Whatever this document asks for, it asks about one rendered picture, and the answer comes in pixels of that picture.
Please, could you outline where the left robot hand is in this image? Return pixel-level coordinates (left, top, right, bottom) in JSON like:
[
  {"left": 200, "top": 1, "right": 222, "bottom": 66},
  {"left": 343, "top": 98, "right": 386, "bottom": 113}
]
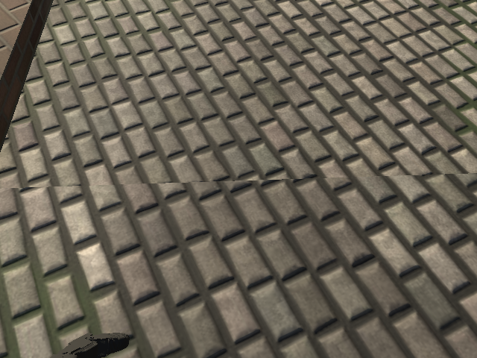
[{"left": 50, "top": 333, "right": 130, "bottom": 358}]

